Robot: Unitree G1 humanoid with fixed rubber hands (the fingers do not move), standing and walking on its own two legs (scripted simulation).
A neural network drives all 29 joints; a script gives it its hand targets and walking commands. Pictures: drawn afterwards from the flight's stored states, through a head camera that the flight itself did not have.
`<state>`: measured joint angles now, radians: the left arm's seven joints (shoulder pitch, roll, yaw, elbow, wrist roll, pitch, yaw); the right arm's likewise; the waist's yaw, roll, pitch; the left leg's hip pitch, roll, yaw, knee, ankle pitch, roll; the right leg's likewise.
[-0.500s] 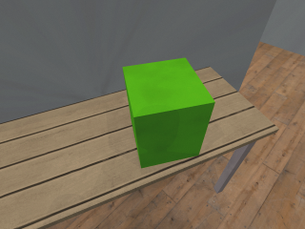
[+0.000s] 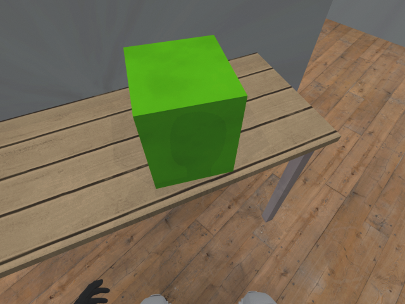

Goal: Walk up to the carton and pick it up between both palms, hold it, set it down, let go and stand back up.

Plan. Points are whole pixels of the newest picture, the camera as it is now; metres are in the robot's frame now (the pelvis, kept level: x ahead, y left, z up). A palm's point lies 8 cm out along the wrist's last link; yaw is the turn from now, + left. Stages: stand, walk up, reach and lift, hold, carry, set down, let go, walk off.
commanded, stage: walk up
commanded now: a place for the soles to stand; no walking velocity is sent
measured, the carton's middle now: (183, 115) +0.51 +0.06 +0.05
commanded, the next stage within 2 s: none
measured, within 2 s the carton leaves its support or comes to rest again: neither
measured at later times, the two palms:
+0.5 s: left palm out of the picture +0.00 +0.22 -0.12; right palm out of the picture +0.09 -0.27 -0.12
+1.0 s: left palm out of the picture +0.00 +0.23 -0.13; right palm (335, 298) +0.15 -0.25 -0.11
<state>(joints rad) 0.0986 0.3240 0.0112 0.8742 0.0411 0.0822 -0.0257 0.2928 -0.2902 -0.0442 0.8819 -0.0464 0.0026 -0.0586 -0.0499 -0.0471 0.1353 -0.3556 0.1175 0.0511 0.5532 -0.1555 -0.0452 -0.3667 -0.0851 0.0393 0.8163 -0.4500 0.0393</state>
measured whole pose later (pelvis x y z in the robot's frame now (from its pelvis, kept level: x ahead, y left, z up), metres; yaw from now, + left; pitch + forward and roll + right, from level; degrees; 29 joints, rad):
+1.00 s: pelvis +0.02 -0.03 +0.00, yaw +20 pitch -2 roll -2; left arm 0.24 0.27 -0.03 0.91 0.03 0.02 0.01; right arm 0.31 -0.24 0.02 0.90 0.00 -0.02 -0.02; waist 0.00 0.00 0.04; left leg -0.28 -0.07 -0.18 0.67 -0.36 0.02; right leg -0.14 -0.07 -0.21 0.56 -0.37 0.02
